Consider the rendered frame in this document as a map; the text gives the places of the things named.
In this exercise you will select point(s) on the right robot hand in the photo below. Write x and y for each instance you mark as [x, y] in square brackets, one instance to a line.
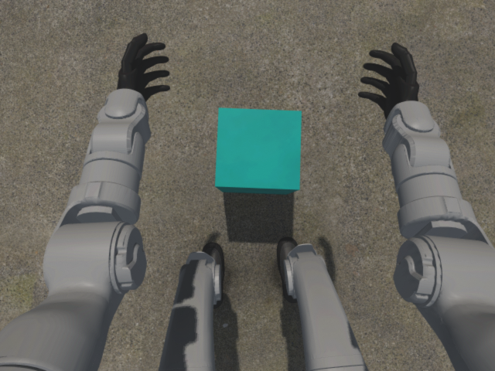
[402, 78]

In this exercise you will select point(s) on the right robot shin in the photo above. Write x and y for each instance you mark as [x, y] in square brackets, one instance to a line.
[306, 247]

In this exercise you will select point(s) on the left robot upper arm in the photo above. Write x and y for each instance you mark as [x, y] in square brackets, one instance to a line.
[89, 268]

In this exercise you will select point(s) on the right robot upper arm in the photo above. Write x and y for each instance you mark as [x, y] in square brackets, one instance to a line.
[451, 281]

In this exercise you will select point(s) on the left robot hand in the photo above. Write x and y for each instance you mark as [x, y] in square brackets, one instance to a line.
[132, 76]

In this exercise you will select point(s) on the robot left forearm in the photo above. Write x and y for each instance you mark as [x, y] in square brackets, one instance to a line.
[112, 170]

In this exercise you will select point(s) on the carton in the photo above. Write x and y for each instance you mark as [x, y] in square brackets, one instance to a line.
[258, 151]

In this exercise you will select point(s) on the robot right forearm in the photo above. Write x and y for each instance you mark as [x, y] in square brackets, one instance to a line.
[424, 178]

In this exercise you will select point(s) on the right robot foot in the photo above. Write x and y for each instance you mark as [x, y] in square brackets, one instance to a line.
[285, 245]

